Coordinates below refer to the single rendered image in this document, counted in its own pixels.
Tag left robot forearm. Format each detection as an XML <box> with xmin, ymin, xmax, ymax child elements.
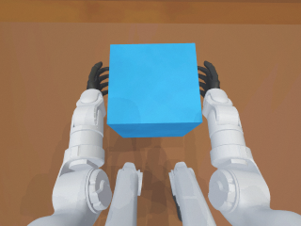
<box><xmin>52</xmin><ymin>89</ymin><xmax>106</xmax><ymax>207</ymax></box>

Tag left robot thigh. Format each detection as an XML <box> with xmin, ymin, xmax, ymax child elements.
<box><xmin>104</xmin><ymin>167</ymin><xmax>143</xmax><ymax>226</ymax></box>

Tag left robot hand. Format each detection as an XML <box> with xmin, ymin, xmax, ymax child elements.
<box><xmin>87</xmin><ymin>61</ymin><xmax>109</xmax><ymax>96</ymax></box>

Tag left robot shin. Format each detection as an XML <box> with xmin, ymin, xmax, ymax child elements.
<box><xmin>116</xmin><ymin>162</ymin><xmax>136</xmax><ymax>181</ymax></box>

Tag right robot hand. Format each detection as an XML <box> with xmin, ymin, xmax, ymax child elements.
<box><xmin>197</xmin><ymin>60</ymin><xmax>220</xmax><ymax>98</ymax></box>

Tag right robot upper arm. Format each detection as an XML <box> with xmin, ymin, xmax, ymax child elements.
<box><xmin>208</xmin><ymin>168</ymin><xmax>301</xmax><ymax>226</ymax></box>

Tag right robot forearm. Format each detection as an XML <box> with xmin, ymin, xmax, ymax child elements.
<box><xmin>202</xmin><ymin>89</ymin><xmax>271</xmax><ymax>201</ymax></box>

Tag carton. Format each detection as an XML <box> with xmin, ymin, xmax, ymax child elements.
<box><xmin>106</xmin><ymin>43</ymin><xmax>203</xmax><ymax>138</ymax></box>

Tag left robot upper arm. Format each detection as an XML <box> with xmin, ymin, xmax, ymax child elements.
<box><xmin>27</xmin><ymin>168</ymin><xmax>113</xmax><ymax>226</ymax></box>

